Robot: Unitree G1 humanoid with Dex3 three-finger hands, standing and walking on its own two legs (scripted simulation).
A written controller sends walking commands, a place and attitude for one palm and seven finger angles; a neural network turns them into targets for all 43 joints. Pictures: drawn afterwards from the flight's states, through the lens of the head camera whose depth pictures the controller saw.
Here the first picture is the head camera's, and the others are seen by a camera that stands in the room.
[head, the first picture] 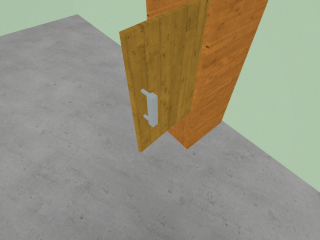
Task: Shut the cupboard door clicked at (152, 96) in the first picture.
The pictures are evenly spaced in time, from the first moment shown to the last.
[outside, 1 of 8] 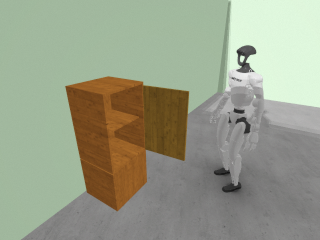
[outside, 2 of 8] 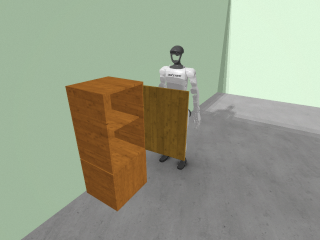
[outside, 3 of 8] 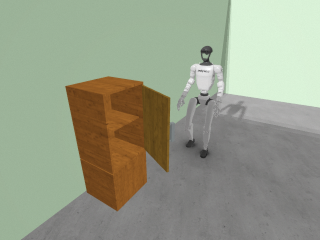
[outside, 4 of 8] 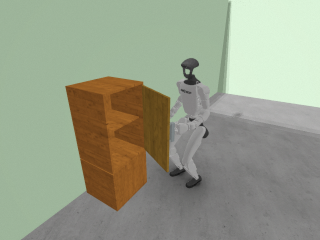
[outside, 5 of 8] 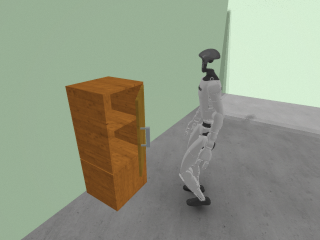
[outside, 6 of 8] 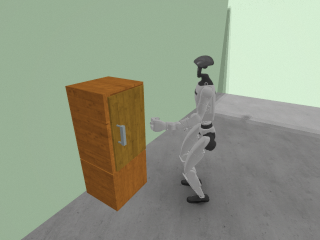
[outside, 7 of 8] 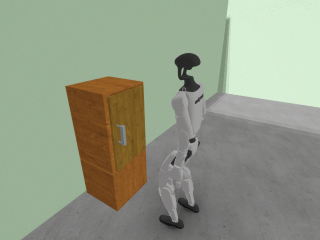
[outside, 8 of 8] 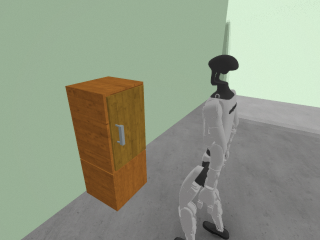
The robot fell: no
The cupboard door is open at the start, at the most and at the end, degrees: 95 95 0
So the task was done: yes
